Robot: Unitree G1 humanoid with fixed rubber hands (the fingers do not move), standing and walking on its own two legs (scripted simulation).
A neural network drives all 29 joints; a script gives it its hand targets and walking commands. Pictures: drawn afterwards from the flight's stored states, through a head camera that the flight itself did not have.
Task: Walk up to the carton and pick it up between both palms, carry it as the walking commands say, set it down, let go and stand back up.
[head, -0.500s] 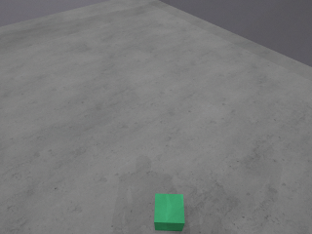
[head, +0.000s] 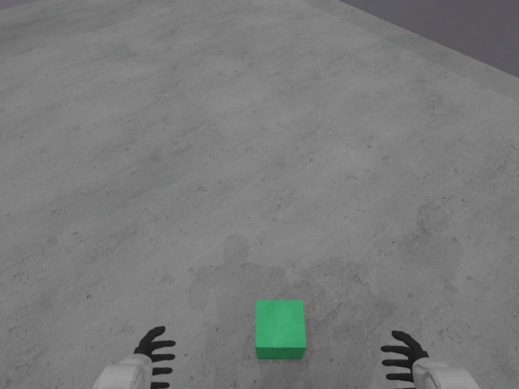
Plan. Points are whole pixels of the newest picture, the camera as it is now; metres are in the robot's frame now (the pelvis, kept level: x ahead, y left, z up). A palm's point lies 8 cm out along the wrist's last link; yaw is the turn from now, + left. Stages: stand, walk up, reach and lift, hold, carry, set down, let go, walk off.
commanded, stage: reach and lift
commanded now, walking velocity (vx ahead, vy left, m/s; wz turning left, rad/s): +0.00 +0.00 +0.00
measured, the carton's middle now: (279, 330) +0.38 -0.02 -0.66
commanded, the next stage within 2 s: none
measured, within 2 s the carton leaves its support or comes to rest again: neither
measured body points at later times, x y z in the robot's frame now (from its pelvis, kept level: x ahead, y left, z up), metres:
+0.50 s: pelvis -0.04 +0.02 -0.05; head +0.08 +0.00 +0.38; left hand +0.19 +0.20 -0.16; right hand +0.18 -0.20 -0.17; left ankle +0.01 +0.14 -0.72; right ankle +0.02 -0.11 -0.72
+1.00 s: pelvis -0.07 +0.00 -0.09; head +0.15 -0.02 +0.30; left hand +0.32 +0.18 -0.20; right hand +0.34 -0.19 -0.20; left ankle +0.01 +0.14 -0.72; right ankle +0.02 -0.11 -0.72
